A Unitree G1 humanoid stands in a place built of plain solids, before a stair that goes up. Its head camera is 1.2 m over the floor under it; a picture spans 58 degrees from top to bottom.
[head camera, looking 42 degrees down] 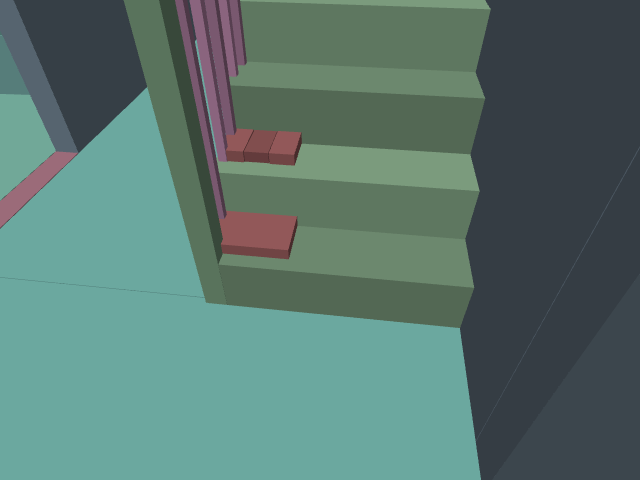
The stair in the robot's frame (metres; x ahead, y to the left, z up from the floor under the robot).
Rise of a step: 0.20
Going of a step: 0.22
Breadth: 0.88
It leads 7 degrees to the right of straight ahead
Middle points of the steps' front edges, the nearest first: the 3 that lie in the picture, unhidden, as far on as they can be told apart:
0.94 -0.04 0.20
1.16 -0.06 0.41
1.38 -0.09 0.61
